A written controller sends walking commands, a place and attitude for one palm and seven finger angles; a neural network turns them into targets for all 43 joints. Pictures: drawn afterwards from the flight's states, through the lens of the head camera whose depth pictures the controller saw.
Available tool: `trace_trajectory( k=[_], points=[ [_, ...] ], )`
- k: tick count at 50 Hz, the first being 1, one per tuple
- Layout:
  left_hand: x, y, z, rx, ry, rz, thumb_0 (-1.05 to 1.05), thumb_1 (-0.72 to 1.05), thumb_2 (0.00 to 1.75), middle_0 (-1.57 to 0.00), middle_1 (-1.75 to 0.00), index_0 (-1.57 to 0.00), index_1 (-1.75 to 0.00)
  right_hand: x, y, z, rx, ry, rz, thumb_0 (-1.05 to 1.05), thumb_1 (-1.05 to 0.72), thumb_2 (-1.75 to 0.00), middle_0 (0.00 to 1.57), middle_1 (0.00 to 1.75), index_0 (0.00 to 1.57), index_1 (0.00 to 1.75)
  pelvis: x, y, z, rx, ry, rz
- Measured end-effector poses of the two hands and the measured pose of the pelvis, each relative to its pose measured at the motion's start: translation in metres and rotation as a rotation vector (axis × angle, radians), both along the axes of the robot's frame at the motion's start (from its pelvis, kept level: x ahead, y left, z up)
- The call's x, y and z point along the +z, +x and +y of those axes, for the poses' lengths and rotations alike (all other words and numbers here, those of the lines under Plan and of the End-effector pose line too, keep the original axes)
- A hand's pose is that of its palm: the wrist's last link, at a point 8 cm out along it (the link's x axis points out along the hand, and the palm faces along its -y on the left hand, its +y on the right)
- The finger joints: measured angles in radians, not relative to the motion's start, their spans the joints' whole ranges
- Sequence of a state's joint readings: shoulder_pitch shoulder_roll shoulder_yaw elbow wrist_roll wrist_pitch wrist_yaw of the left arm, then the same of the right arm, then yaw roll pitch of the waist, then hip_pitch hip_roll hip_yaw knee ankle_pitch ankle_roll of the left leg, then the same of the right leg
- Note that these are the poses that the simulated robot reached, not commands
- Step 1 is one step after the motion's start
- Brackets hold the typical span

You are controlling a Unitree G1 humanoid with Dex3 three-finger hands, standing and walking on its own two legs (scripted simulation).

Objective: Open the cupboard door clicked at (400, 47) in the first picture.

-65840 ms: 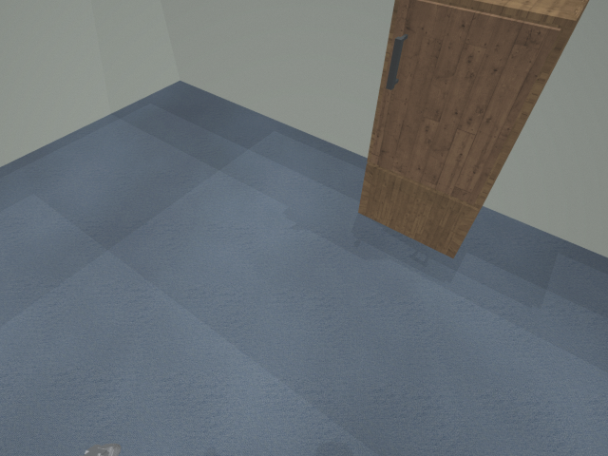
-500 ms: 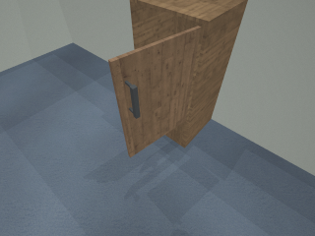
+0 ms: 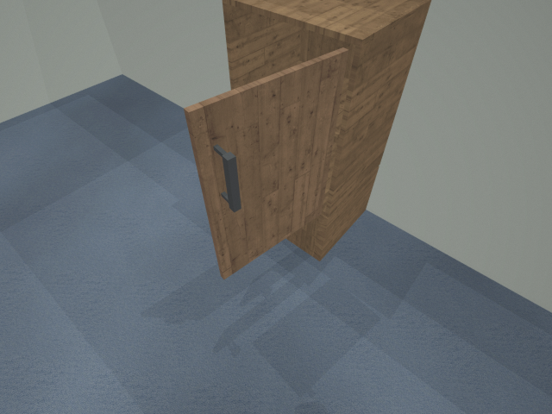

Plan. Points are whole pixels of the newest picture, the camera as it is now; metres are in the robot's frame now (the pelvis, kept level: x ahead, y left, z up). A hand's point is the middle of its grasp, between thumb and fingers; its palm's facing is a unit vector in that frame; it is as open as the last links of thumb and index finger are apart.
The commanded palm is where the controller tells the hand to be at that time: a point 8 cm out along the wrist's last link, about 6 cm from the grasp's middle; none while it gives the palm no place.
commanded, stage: look to check the result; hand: left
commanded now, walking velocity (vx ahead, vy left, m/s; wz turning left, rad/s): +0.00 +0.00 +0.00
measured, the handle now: (227, 179) +0.58 +0.14 -0.02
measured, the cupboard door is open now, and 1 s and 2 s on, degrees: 80 80 80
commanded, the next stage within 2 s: stand and wait in 0.38 s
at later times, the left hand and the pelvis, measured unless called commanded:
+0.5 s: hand out of the picture +0.00 +0.16 -0.17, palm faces +0.04 -0.98 -0.19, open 7.4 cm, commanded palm none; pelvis +0.01 -0.01 +0.00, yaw +0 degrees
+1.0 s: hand out of the picture +0.02 +0.17 -0.17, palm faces +0.03 -0.98 -0.22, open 7.4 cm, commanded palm none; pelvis +0.02 -0.01 +0.00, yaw +0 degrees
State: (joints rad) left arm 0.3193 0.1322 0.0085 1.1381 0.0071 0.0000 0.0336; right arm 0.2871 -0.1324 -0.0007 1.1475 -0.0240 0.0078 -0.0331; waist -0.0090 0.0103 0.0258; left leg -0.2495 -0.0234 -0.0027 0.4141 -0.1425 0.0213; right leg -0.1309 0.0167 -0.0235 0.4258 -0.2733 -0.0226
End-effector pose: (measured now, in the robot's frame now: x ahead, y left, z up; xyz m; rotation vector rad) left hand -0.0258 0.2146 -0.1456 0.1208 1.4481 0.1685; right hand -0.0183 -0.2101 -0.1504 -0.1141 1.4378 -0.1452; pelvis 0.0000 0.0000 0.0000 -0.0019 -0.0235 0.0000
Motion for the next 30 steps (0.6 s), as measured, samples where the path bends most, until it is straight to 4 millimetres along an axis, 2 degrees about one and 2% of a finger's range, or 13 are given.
trace_trajectory(
  k=[11,30],
  points=[
    [0.002,0.000,-0.002,0.006,0.001,0.018,0.01,0.90,0.90,-0.20,-0.30,-0.20,-0.30,0.001,0.016,-0.006,0.018,-0.007,-0.013,0.01,-0.91,-0.89,0.20,0.30,0.20,0.30,0.001,0.006,-0.002,0.002,0.002,-0.001],
    [0.004,0.030,0.001,-0.014,0.020,-0.040,0.01,0.90,0.89,-0.20,-0.30,-0.20,-0.30,0.004,0.039,-0.023,0.033,-0.030,-0.048,0.01,-0.91,-0.89,0.20,0.30,0.20,0.30,0.002,0.014,-0.009,0.003,0.003,-0.004]
  ],
)
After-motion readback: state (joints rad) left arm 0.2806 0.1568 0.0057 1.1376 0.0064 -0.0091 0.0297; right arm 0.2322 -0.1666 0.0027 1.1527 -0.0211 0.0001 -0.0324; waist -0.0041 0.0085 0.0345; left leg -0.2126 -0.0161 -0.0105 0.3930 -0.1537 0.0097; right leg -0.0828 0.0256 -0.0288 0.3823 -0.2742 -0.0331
